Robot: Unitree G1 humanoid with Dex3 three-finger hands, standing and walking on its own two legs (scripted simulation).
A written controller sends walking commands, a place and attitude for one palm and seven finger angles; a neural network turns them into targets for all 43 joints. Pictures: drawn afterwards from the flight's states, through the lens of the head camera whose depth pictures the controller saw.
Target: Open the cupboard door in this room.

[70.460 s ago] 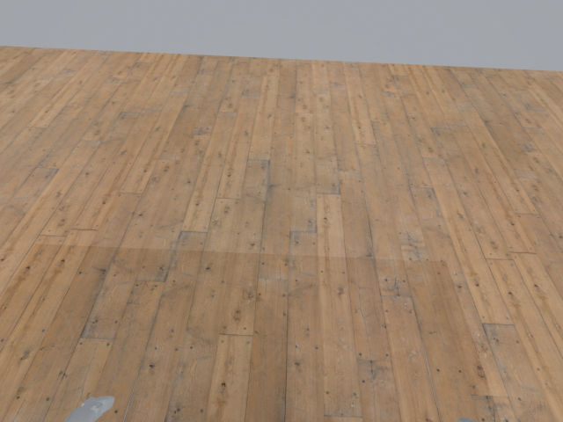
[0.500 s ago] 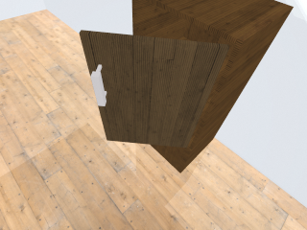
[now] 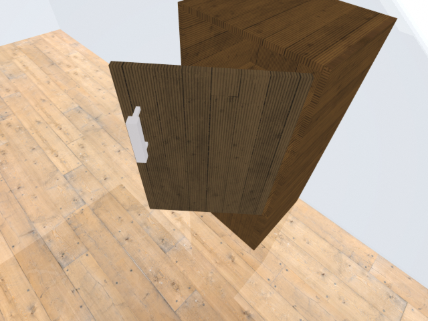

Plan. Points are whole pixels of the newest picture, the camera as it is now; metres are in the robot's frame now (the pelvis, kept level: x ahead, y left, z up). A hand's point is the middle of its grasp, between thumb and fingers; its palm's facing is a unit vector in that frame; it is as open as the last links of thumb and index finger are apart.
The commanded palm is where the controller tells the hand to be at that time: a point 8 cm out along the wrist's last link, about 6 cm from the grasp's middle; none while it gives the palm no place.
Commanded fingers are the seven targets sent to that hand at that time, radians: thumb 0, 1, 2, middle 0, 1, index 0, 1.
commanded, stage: come to a stop and stand still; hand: left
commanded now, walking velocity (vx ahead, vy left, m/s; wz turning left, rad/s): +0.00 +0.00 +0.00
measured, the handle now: (139, 135) +0.52 +0.23 +0.01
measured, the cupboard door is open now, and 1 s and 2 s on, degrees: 42 42 42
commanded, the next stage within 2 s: look again from close up in 0.80 s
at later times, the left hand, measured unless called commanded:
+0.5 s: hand out of the picture +0.00 +0.14 -0.18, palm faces +0.05 -0.98 -0.18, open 7.3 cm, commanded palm none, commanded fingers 0.00 0.90 0.90 -0.20 -0.30 -0.20 -0.30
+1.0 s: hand out of the picture +0.00 +0.14 -0.18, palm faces +0.03 -0.98 -0.20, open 7.3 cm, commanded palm none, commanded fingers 0.00 0.90 0.90 -0.20 -0.30 -0.20 -0.30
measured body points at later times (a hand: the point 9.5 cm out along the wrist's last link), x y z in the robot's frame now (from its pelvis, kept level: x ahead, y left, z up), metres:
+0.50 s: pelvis +0.01 -0.03 +0.00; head +0.03 -0.02 +0.45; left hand +0.00 +0.19 -0.16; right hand +0.00 -0.24 -0.16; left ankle -0.04 +0.09 -0.74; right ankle +0.01 -0.15 -0.74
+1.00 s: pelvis +0.00 -0.03 +0.00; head +0.02 -0.03 +0.45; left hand +0.00 +0.19 -0.16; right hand +0.01 -0.26 -0.16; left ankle -0.04 +0.09 -0.74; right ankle +0.01 -0.15 -0.74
